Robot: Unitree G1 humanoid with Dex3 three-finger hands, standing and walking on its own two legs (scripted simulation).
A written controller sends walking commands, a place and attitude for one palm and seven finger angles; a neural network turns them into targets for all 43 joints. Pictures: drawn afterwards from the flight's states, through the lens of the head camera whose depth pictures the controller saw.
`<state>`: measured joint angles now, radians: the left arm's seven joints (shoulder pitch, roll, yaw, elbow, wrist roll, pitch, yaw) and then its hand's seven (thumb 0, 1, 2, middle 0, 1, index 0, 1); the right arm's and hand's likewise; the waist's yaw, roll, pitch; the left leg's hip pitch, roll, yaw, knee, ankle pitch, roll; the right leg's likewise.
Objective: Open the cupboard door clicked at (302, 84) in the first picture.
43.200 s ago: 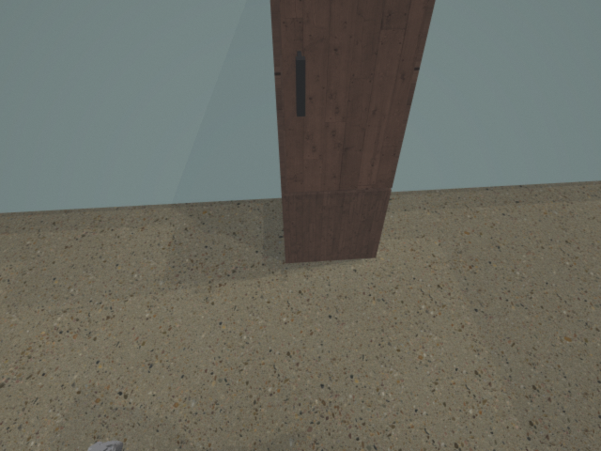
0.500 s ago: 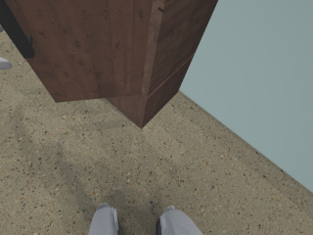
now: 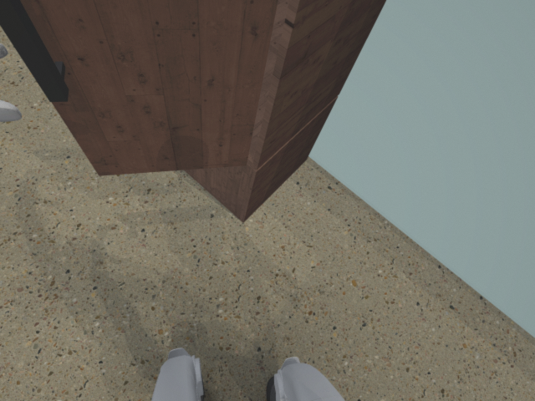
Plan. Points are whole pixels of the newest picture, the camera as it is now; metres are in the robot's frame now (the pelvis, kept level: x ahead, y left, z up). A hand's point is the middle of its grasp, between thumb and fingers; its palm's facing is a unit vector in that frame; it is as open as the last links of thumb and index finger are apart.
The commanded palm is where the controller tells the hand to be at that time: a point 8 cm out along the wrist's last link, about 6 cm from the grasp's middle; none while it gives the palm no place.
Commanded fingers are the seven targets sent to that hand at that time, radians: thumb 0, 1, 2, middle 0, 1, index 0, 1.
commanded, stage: move the hooked fingers beside the handle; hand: left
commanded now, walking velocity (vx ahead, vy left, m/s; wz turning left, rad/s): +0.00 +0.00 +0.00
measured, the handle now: (35, 40) +0.57 +0.26 +0.11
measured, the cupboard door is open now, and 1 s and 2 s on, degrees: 51 51 51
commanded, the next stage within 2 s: slide the fingers in behind the handle in 0.62 s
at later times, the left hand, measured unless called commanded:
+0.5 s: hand out of the picture +0.52 +0.29 +0.12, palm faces +0.09 -1.00 +0.00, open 14.0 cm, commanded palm +0.52 +0.34 +0.11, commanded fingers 0.00 -0.50 0.30 -0.30 -1.20 -0.30 -1.20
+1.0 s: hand out of the picture +0.52 +0.29 +0.11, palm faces +0.07 -1.00 +0.01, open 14.0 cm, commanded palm +0.51 +0.32 +0.11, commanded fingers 0.00 -0.50 0.30 -0.30 -1.20 -0.30 -1.20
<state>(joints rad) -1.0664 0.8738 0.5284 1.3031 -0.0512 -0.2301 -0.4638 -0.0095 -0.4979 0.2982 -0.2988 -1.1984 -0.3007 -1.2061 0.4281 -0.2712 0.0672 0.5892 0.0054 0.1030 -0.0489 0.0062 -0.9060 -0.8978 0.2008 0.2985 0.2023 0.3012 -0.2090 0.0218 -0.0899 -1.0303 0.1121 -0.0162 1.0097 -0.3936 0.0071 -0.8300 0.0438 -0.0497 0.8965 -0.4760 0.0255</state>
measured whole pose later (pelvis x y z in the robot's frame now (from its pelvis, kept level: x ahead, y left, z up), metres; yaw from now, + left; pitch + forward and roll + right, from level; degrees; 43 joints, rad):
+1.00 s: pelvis -0.01 +0.00 +0.00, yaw +0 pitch +24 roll -6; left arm -1.08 0.84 0.50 1.28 -0.05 -0.22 -0.43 -0.01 -0.50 0.30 -0.30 -1.20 -0.30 -1.20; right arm 0.43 -0.27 0.07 0.60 0.00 0.09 -0.04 0.01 -0.91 -0.90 0.20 0.30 0.20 0.30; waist -0.22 0.03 -0.09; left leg -1.06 0.11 -0.03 1.03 -0.39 0.01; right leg -0.86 0.05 -0.06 0.92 -0.48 0.03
